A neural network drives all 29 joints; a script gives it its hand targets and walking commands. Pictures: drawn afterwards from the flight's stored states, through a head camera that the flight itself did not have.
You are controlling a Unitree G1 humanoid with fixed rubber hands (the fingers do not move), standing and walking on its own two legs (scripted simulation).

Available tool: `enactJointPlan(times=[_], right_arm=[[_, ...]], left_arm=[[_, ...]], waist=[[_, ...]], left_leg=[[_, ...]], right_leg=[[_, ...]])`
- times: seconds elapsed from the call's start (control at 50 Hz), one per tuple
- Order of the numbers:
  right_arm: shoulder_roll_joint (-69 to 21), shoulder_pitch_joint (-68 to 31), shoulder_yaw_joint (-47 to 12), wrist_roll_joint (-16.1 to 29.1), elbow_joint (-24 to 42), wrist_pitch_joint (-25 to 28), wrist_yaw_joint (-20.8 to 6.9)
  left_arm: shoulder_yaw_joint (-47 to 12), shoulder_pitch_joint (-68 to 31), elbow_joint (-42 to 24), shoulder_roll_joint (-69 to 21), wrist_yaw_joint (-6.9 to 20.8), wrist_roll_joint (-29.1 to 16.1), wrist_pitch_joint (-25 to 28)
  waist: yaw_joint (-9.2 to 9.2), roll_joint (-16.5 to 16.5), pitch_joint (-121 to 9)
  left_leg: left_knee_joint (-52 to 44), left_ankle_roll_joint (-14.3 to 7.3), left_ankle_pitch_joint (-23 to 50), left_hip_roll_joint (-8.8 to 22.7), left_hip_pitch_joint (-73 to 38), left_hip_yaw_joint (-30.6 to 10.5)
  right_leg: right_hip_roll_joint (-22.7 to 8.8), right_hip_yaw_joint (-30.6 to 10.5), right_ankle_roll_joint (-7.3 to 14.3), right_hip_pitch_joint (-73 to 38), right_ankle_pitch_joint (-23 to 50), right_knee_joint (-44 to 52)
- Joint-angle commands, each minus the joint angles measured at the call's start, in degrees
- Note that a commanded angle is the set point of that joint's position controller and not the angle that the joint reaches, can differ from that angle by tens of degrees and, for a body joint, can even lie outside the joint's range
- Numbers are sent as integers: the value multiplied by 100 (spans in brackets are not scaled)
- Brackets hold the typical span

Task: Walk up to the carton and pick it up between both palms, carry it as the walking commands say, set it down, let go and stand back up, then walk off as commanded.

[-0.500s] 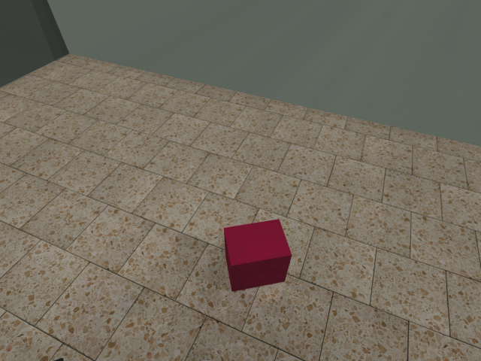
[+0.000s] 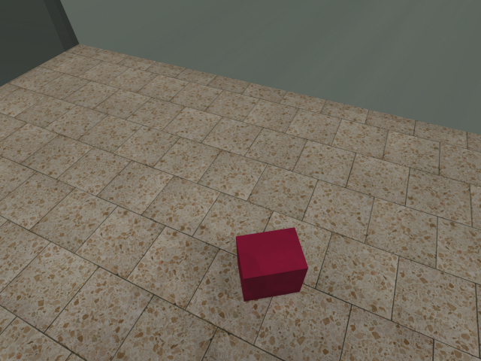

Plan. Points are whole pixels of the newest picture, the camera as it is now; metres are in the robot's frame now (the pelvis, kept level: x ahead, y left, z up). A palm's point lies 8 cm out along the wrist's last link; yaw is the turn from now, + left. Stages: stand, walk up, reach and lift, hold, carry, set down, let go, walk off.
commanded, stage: walk up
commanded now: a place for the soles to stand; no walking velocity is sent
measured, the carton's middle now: (268, 265) +0.58 -0.09 -0.62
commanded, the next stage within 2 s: none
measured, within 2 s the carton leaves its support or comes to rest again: neither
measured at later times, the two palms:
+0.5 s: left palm out of the picture +0.08 +0.34 -0.06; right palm out of the picture +0.08 -0.32 -0.10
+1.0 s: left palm out of the picture +0.16 +0.22 -0.07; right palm out of the picture +0.09 -0.45 -0.08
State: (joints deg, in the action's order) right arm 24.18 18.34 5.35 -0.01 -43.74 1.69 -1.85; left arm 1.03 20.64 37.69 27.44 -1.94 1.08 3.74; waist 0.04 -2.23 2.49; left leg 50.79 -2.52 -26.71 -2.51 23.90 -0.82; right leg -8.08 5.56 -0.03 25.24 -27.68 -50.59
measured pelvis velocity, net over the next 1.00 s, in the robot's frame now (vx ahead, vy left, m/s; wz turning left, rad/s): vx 0.05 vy -0.11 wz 0.03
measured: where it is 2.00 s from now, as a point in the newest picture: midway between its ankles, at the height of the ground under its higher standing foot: outside the picture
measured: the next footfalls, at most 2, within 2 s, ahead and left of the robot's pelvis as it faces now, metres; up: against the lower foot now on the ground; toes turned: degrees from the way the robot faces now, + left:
right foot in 0.88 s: +0.16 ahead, -0.19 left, +0.00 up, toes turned -5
left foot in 1.34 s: +0.21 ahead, +0.06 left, +0.00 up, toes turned +4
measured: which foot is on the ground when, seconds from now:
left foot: down 0.00-0.90, up 0.92-1.00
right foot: down 0.00-0.52, up 0.54-0.86, down 0.88-1.00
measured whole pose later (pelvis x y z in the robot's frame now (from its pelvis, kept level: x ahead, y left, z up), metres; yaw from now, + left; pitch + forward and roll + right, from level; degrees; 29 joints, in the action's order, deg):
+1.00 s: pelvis +0.05 -0.11 +0.00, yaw +2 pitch -2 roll +4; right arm 24.2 23.5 4.9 0.0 -45.7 6.0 4.5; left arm 5.5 14.1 37.7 26.4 3.6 2.3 -0.5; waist 0.0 5.4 3.2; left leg 70.1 -0.9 -27.2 0.4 29.9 -1.7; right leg -5.8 4.5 1.9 29.0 -23.4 -53.6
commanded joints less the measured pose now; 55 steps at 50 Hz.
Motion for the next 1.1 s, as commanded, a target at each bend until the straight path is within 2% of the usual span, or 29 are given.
enactJointPlan(times=[0.0, 0.04, 0.06, 0.1, 0.12, 0.14, 0.16, 0.18, 0.32, 0.36, 0.38, 0.4, 0.42, 0.46, 0.48, 0.5, 0.52, 0.54, 0.56, 0.62, 0.74, 0.82, 0.84, 0.86, 0.88, 0.9, 0.92, 0.96, 1.08], right_arm=[[1077, -529, 131, -39, 621, 49, 175], [936, -573, 75, -35, 697, -4, 231], [1000, -445, 93, -82, 633, -24, 208], [1051, -50, 137, -114, 435, 33, 124], [1143, 277, 197, -135, 210, 77, 111], [1500, 398, 322, -204, 117, 114, 146], [1780, 190, 369, -218, 223, 125, 178], [1835, 130, 377, -181, 288, 109, 182], [1417, -626, 208, -162, 413, -35, 171], [979, -859, 68, -100, 541, -30, 142], [969, -735, 89, -117, 515, -54, 143], [1115, -648, 126, -156, 476, -67, 136], [1200, -368, 180, -160, 429, -55, 120], [1182, 21, 219, -169, 277, -11, 43], [1667, 1900, 432, -19, -371, 332, 304], [2574, 2546, 732, -143, -593, 478, 449], [2853, 1920, 721, -56, -241, 527, 548], [2717, 1302, 687, 34, -103, 560, 649], [2551, 947, 652, 42, -125, 578, 715], [2081, 821, 471, -50, -82, 636, 759], [2198, 1074, 473, -170, -64, 676, 800], [2147, 398, 399, -225, 70, 679, 784], [1745, 285, 243, -229, 107, 683, 788], [1131, 727, 60, -136, 53, 671, 767], [854, 694, -56, 7, 94, 665, 784], [1437, 372, 63, -1, 18, 577, 843], [1474, 663, 77, 45, -171, 517, 802], [1531, 815, 152, 50, -247, 450, 668], [1439, 857, 173, -17, -296, 419, 653]], left_arm=[[605, 712, 334, 1429, -164, -27, 289], [669, 658, 311, 1700, -170, -115, 263], [609, 300, 220, 1638, -154, -109, 229], [585, -304, 127, 1582, -120, -70, 134], [534, -521, 68, 1424, -98, -54, 105], [424, -535, -32, 1078, -80, -65, 60], [387, -603, -73, 815, -80, -118, 0], [401, -729, -26, 971, -117, -122, -67], [520, 186, 352, 1024, -111, -35, 77], [667, 442, 355, 1480, -153, 67, 183], [710, 433, 347, 1739, -147, 53, 182], [711, 119, 247, 1838, -142, 8, 167], [677, -181, 142, 1778, -137, -8, 151], [600, -591, 91, 1617, -94, 5, 95], [749, -1253, -401, 1347, 227, 354, -181], [603, -1756, -706, 819, 336, 311, -320], [643, -1821, -858, 959, 366, 310, -402], [745, -1622, -629, 1334, 414, 240, -449], [781, -1390, -418, 1367, 445, 154, -487], [896, -1020, -312, 1191, 480, 193, -532], [960, -1686, -662, 1079, 563, 247, -513], [1011, -1014, -471, 1159, 601, 180, -341], [1092, -437, -237, 1190, 591, 241, -242], [1267, 308, -4, 1649, 520, 294, -198], [1237, 156, -121, 1888, 469, 167, -205], [1165, -204, -143, 1779, 509, 26, -242], [1101, -433, -232, 1495, 498, 20, -272], [1042, -501, -215, 1292, 452, 122, -301], [948, -327, -374, 1050, 511, 225, -361]], waist=[[-373, 180, -904], [-388, 806, -725], [-219, 1075, -591], [142, 1088, -363], [327, 774, -473], [347, -542, -423], [258, -1002, -9], [311, -585, 95], [-152, -399, -271], [-385, 698, -469], [-371, 1086, -286], [-254, 1112, -109], [-84, 859, -56], [256, 1074, -55], [757, 1398, -406], [1129, -505, 213], [801, -160, 503], [439, 767, 649], [202, 903, 735], [30, 326, 513], [260, -526, 454], [-271, -878, -98], [-661, -314, -374], [-919, 1783, -673], [-885, 2398, -411], [-660, 1150, -143], [-458, 715, 169], [-378, 993, 349], [-451, 1095, 361]], left_leg=[[93, -106, 4021, 530, 710, -956], [1006, 209, 477, 200, 1032, -229], [961, 188, -644, 284, 935, -199], [-415, 48, -385, 428, 404, -162], [-1176, -44, 706, 324, -308, -190], [-2024, -202, 1255, 885, -703, -1770], [-2558, -685, 1118, 1400, -691, -3287], [-2723, -923, 1321, 1628, -586, -3492], [-1742, -576, 2218, 1034, 337, -2115], [-332, -32, 1575, 385, 1300, -1067], [555, 133, 508, 27, 1209, -305], [880, 169, -517, 229, 1234, -258], [882, 137, -638, 335, 913, -282], [-523, 15, -198, 404, 149, -143], [-1789, -171, -1013, 441, -1111, -934], [-3241, -396, -2666, 1517, -1857, -3974], [-4118, -534, -3068, 2415, -1491, -6063], [-3925, -463, -2478, 2455, -1293, -5953], [-3581, -342, -1638, 2165, -1080, -5234], [-2897, -502, 152, 1660, -872, -3888], [-2184, -1379, 1152, 1975, -1159, -3484], [-1414, -1154, 1696, 1769, -154, -2384], [-446, -760, 2022, 1358, 760, -1572], [1789, -272, 1637, 466, 1595, -322], [2474, 95, -534, -356, 2892, 70], [2914, -69, -452, 34, 2688, -392], [2906, -28, 35, 225, 2456, -385], [2484, 46, 438, 531, 2373, -152], [990, 277, 580, 497, 1878, 285]], right_leg=[[-592, -1241, 812, -1874, 2878, 1178], [-1916, -2198, 1786, -1740, 4168, 1675], [-1998, -2128, 1831, -1406, 3844, 1749], [-1594, -1398, 1378, -781, 2707, 1481], [-1088, -784, 930, -318, 2081, 1013], [-377, -137, 423, 442, 1393, -335], [342, -67, 200, 1274, -204, -630], [267, -430, 210, 1214, -823, -593], [399, -221, 329, -837, 850, 915], [-744, -1818, 885, -1630, 725, 1942], [-1608, -2582, 1403, -1291, 699, 2471], [-2073, -2752, 1796, -1006, 937, 2572], [-2070, -2632, 1852, -607, 921, 2501], [-1412, -1612, 1279, -144, 536, 1905], [-351, -472, 827, 738, -1737, 255], [475, -86, 317, 2741, -1131, -1958], [385, -1076, 224, 3613, -476, -2444], [127, -1519, 119, 3311, 41, -2534], [50, -1495, 70, 2972, 411, -2521], [8, -1352, 4, 2187, 558, -2221], [-94, -1360, 43, 2222, -156, -1253], [199, -1022, 301, 263, 105, 368], [415, -1047, 459, -1314, 158, 1172], [-212, -2151, 528, -2257, -824, 2211], [-1507, -4132, 769, -2337, -761, 3566], [-1399, -4115, 643, -1689, -1368, 3808], [-1187, -3452, 356, -1284, -1362, 3696], [-847, -2427, 347, -1253, -1099, 3238], [-714, -1448, 814, -984, -822, 3269]])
